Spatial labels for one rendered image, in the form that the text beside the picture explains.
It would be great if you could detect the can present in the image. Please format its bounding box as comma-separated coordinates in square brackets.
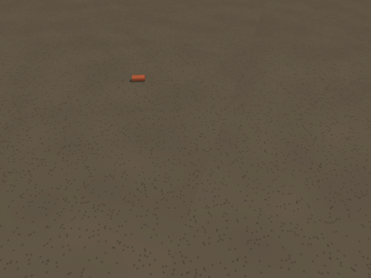
[132, 75, 146, 81]

